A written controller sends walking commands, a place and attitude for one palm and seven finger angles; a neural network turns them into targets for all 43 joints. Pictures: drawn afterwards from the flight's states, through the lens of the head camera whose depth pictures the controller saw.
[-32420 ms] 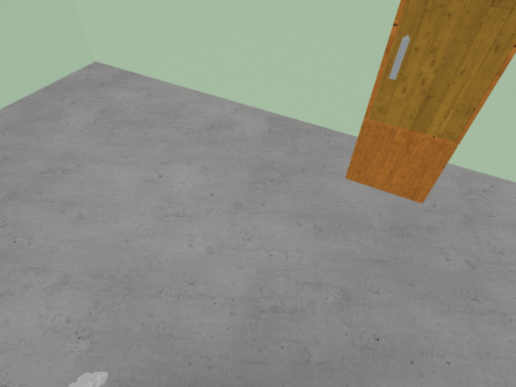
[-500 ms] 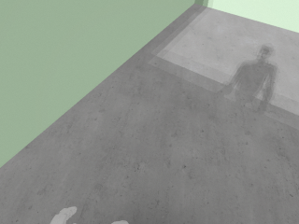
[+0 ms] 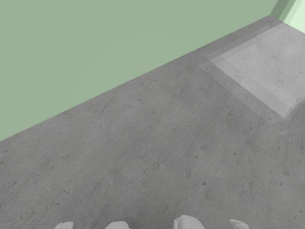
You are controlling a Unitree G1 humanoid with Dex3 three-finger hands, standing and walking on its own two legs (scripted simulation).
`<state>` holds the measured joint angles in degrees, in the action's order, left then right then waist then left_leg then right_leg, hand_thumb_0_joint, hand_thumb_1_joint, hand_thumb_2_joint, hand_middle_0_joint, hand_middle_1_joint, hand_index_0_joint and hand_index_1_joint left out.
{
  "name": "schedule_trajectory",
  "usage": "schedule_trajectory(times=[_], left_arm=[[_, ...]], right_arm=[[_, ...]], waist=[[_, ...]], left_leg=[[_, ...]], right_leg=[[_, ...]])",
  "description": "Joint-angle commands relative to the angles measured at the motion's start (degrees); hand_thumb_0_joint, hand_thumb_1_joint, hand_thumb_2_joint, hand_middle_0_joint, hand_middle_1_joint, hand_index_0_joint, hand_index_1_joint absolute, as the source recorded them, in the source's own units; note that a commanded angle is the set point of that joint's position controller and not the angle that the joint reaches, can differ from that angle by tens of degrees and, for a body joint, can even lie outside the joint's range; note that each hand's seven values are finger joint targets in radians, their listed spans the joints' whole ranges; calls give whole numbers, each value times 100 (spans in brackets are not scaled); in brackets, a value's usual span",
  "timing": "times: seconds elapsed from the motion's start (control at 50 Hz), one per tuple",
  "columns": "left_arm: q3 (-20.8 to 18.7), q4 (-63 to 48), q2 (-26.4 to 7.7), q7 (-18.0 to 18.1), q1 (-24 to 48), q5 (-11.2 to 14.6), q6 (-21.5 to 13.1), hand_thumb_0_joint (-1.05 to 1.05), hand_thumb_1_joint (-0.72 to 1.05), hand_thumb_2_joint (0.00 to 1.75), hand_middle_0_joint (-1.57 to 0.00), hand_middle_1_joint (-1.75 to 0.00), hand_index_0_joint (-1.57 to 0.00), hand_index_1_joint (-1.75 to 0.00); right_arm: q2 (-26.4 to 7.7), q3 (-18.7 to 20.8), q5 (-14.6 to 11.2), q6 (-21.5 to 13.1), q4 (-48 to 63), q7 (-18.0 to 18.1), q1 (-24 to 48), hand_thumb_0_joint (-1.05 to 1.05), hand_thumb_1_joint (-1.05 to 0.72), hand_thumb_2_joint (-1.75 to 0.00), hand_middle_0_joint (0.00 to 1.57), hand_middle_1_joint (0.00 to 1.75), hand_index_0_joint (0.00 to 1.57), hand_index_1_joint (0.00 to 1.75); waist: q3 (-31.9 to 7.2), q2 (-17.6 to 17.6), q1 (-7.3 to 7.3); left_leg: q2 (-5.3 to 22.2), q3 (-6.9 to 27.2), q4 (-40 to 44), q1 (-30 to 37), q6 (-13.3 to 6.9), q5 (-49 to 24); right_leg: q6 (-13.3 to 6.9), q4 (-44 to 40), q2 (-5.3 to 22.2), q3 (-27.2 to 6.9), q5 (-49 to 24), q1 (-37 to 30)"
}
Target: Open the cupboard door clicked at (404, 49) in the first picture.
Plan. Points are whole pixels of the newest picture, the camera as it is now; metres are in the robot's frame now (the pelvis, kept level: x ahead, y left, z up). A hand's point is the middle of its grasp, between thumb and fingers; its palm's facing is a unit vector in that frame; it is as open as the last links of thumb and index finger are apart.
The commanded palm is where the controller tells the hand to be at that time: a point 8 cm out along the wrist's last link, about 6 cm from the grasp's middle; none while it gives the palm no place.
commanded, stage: turn to face it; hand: left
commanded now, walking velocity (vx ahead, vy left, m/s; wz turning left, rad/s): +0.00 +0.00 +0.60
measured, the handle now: out of the picture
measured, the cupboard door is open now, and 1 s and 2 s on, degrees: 51 51 51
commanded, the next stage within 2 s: none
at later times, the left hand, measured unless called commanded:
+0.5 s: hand out of the picture +0.01 +0.18 -0.18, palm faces +0.32 -0.93 -0.21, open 7.4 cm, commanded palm none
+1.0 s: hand out of the picture -0.02 +0.14 -0.15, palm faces +0.56 -0.79 -0.25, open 7.4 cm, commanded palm none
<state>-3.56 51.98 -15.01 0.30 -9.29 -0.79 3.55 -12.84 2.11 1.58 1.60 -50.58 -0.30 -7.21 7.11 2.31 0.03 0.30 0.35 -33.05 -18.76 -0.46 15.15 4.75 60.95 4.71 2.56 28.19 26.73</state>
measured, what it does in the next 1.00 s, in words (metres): steps on the spot, turning left: right foot, then left foot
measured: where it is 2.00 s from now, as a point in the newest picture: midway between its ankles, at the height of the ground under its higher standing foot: outside the picture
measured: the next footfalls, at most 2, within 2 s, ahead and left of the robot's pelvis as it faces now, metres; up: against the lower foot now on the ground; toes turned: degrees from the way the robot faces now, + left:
right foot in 0.16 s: +0.06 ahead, -0.17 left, +0.00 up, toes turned +4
left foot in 0.46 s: +0.03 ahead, +0.09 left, +0.00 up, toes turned +22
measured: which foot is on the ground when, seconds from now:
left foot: down 0.00-0.16, up 0.18-0.44, down 0.46-0.78, up 0.80-1.00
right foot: up 0.00-0.14, down 0.16-0.46, up 0.48-0.76, down 0.78-1.00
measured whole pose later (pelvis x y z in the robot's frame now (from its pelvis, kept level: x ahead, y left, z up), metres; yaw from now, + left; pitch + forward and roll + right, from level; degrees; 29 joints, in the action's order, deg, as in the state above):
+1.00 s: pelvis +0.03 -0.06 +0.01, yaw +36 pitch +1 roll +2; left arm -2.1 49.9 -12.3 0.8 -11.9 -1.4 0.9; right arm -14.5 4.1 0.9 4.4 -52.4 -1.8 -7.6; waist 6.3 1.5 -1.0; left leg 0.6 -2.9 -52.0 -25.4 3.4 26.2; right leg 1.2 29.6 6.7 7.9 18.5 11.6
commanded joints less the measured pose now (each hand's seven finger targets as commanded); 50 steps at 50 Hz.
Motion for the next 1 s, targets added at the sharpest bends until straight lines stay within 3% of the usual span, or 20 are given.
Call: schedule_trajectory(times=[0.0,0.1,0.14,0.16,0.2,0.26,0.32,0.38,0.4,0.44,0.46,0.54,0.64,0.72,0.74,0.76,0.78,0.84,0.9,0.98], left_arm=[[-137,-563,-395,3,36,20,-155,0,90,90,-20,-30,-20,-30],[-220,-426,-548,35,-681,8,-245,0,90,90,-20,-30,-20,-30],[-350,-526,-1400,119,-785,-114,-321,0,90,90,-20,-30,-20,-30],[-292,-619,-1290,148,-506,-71,-315,0,90,90,-20,-30,-20,-30],[-213,-761,-881,136,86,-70,-317,0,90,90,-20,-30,-20,-30],[-155,-710,-759,140,18,-77,-341,0,90,90,-20,-30,-20,-30],[-231,-553,-974,140,-474,-91,-368,0,90,90,-20,-30,-20,-30],[-266,-460,-1073,93,-524,-38,-349,0,90,90,-20,-30,-20,-30],[-270,-507,-1017,78,-394,7,-332,0,90,90,-20,-30,-20,-30],[-88,-911,-375,46,51,44,-253,0,90,90,-20,-30,-20,-30],[-70,-987,-567,74,418,-4,-192,0,90,90,-20,-30,-20,-30],[-154,-639,-508,25,150,-6,-137,0,90,90,-20,-30,-20,-30],[-124,-623,-379,5,144,25,-172,0,90,90,-20,-30,-20,-30],[-183,-480,-462,37,-515,32,-238,0,90,90,-20,-30,-20,-30],[-260,-438,-780,84,-765,-19,-290,0,90,90,-20,-30,-20,-30],[-349,-479,-1320,121,-816,-110,-335,0,90,90,-20,-30,-20,-30],[-300,-562,-1335,142,-655,-74,-333,0,90,90,-20,-30,-20,-30],[-140,-719,-734,147,106,-33,-352,0,90,90,-20,-30,-20,-30],[-142,-653,-725,158,-174,-58,-380,0,90,90,-20,-30,-20,-30],[-247,-421,-1043,138,-762,-74,-380,0,90,90,-20,-30,-20,-30]], right_arm=[[-1355,424,14,-31,323,117,-112,0,-90,-90,20,30,20,30],[-1240,470,-46,70,458,70,289,0,-90,-90,20,30,20,30],[-662,393,-106,61,689,3,351,0,-90,-90,20,30,20,30],[-887,446,-74,84,670,-25,310,0,-90,-90,20,30,20,30],[-695,420,-35,150,432,-87,59,0,-90,-90,20,30,20,30],[-546,337,-91,162,420,-142,111,0,-90,-90,20,30,20,30],[-393,234,-116,66,455,-154,361,0,-90,-90,20,30,20,30],[-489,241,-102,30,375,-135,21,0,-90,-90,20,30,20,30],[-676,288,-94,0,284,-130,-321,0,-90,-90,20,30,20,30],[-1754,560,-15,-27,168,-29,-1124,0,-90,-90,20,30,20,30],[-1742,541,-8,-1,41,13,-1325,0,-90,-90,20,30,20,30],[-1324,396,0,-49,303,128,-264,0,-90,-90,20,30,20,30],[-1332,442,15,-25,290,111,-255,0,-90,-90,20,30,20,30],[-1275,477,-37,58,407,85,111,0,-90,-90,20,30,20,30],[-1007,449,-91,71,481,63,166,0,-90,-90,20,30,20,30],[-641,399,-119,61,613,23,172,0,-90,-90,20,30,20,30],[-846,428,-68,55,632,-9,298,0,-90,-90,20,30,20,30],[-723,430,-33,175,316,-91,-3,0,-90,-90,20,30,20,30],[-536,313,-94,139,400,-132,242,0,-90,-90,20,30,20,30],[-357,199,-116,44,455,-143,499,0,-90,-90,20,30,20,30]], waist=[[-1020,-1204,-85],[-942,-878,303],[-836,1794,486],[-782,1188,317],[-731,1240,-46],[-710,1279,-26],[-1006,879,239],[-1054,764,81],[-1184,369,-142],[-1301,-2093,-602],[-1208,-1356,-646],[-874,-1433,-141],[-1109,-1147,-143],[-1060,-999,183],[-1079,-113,338],[-972,1542,410],[-835,1353,370],[-578,1118,-143],[-755,1189,26],[-1007,825,301]], left_leg=[[1219,1347,1158,569,-795,-1647],[710,1453,621,-760,-413,-129],[-443,74,-2175,-1781,277,1948],[-57,346,-3148,-1476,216,1927],[86,144,-3650,-1401,270,1332],[156,-238,-2636,-1074,417,1244],[42,-560,-1170,-764,412,1232],[-111,-679,98,114,310,296],[6,-473,733,832,226,-442],[2363,2614,1230,1977,-1142,-3761],[2435,2377,1072,1776,-1370,-3603],[1383,1574,1295,742,-866,-1698],[1180,1676,1207,655,-823,-1371],[812,1720,792,-297,-541,-716],[344,1375,74,-1015,-232,88],[-500,260,-1341,-1796,260,1436],[-241,314,-2728,-1612,231,1997],[96,223,-3749,-1558,343,1059],[124,-215,-2392,-1270,454,1173],[-95,-656,-738,-690,367,1010]], right_leg=[[-35,-883,-129,-115,-197,-275],[-144,-3285,-293,-24,-1207,-2104],[-1130,-5047,2236,-2729,-612,-2133],[-1419,-4948,2389,-2382,-817,-1513],[-1228,-4528,1580,-1375,-1484,-1340],[-1090,-4065,1331,-248,-3371,-1713],[-1100,-3504,1466,-134,-4496,-2491],[-777,-2928,1405,184,-4321,-2162],[-548,-2419,1343,342,-3880,-1682],[156,-189,166,523,1079,774],[30,311,273,-138,855,812],[-15,266,117,-313,-227,429],[-71,-1232,-215,-152,-245,-341],[-148,-3119,-426,14,-1133,-1849],[-317,-4153,239,-690,-911,-2527],[-949,-4871,1784,-2387,-667,-2653],[-1382,-4897,2361,-2620,-1214,-1876],[-1177,-4414,1412,-1030,-2231,-1532],[-1116,-3903,1276,-188,-4258,-2236],[-1053,-3247,1463,-50,-5301,-2803]])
